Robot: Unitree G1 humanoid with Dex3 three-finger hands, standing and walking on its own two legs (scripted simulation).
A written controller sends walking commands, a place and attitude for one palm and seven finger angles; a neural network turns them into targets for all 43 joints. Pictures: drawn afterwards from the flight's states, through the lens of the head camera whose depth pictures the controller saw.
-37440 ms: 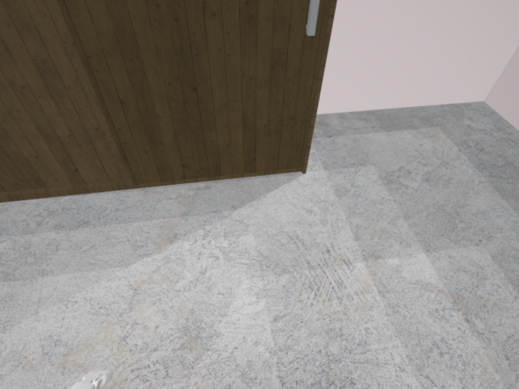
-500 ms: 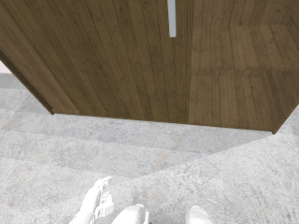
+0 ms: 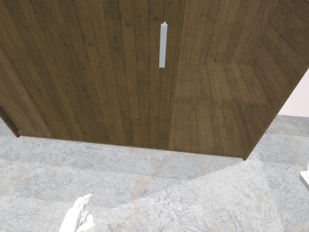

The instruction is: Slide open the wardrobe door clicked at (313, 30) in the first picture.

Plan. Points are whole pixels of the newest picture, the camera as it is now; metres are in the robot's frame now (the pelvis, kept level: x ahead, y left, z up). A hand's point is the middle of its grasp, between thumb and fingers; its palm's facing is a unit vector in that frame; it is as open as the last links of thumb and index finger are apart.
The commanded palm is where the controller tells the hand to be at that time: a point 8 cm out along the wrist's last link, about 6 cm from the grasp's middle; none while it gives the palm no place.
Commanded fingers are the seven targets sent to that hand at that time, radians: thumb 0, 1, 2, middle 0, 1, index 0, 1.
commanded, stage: stop stepping back and stand still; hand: right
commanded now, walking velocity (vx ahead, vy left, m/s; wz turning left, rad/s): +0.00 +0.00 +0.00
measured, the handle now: (163, 45) +0.84 +0.00 +0.11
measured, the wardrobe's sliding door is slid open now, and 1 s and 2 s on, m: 0.58 0.58 0.58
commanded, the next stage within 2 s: let the arm hang, fingers relaxed in 1.00 s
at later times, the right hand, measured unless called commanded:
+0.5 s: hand (302, 162) +0.24 -0.28 +0.15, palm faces +0.36 +0.83 -0.43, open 7.4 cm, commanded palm +0.17 -0.32 +0.19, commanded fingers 0.00 -0.90 -0.90 0.20 0.30 0.20 0.30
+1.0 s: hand out of the picture +0.21 -0.30 +0.16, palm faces +0.42 +0.81 -0.40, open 7.4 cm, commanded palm +0.14 -0.34 +0.19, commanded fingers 0.00 -0.90 -0.90 0.20 0.30 0.20 0.30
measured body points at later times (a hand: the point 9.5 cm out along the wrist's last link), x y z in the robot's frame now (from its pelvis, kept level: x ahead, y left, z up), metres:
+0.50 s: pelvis +0.03 -0.03 +0.01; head +0.05 -0.04 +0.46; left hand +0.20 +0.21 -0.06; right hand +0.21 -0.32 +0.18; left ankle +0.01 +0.11 -0.73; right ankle +0.01 -0.12 -0.73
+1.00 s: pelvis +0.00 -0.04 +0.01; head +0.01 -0.05 +0.46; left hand +0.17 +0.19 -0.07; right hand +0.18 -0.34 +0.18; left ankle +0.01 +0.11 -0.73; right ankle +0.01 -0.12 -0.73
